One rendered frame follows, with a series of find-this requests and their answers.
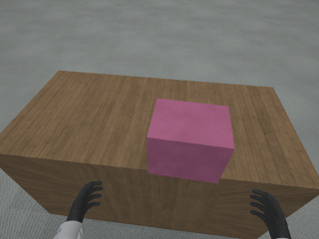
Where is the robot left hand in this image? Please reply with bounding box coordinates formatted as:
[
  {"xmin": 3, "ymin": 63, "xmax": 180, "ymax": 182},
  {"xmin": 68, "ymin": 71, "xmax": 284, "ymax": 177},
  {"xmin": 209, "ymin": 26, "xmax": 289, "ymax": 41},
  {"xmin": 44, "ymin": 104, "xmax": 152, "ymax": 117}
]
[{"xmin": 66, "ymin": 181, "xmax": 103, "ymax": 223}]

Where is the pedestal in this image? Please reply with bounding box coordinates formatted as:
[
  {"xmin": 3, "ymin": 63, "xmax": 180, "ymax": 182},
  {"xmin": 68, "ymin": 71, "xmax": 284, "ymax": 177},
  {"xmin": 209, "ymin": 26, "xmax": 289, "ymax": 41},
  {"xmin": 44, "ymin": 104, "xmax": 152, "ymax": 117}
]
[{"xmin": 0, "ymin": 70, "xmax": 319, "ymax": 239}]

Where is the carton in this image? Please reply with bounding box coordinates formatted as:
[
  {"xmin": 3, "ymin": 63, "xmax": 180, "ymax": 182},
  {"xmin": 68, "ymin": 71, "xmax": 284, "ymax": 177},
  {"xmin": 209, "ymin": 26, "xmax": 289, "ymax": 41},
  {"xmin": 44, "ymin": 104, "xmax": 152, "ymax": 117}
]
[{"xmin": 147, "ymin": 99, "xmax": 235, "ymax": 183}]

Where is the robot left forearm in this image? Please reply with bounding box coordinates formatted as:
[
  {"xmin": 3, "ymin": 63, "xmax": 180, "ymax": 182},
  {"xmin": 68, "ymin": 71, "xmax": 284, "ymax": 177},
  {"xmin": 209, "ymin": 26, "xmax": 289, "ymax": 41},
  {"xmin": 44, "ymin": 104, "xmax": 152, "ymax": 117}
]
[{"xmin": 54, "ymin": 220, "xmax": 84, "ymax": 239}]

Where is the robot right hand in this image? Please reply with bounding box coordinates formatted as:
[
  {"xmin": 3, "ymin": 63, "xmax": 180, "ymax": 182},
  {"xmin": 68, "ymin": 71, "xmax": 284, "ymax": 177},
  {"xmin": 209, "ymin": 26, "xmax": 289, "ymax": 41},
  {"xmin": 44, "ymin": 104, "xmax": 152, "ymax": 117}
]
[{"xmin": 249, "ymin": 189, "xmax": 292, "ymax": 239}]

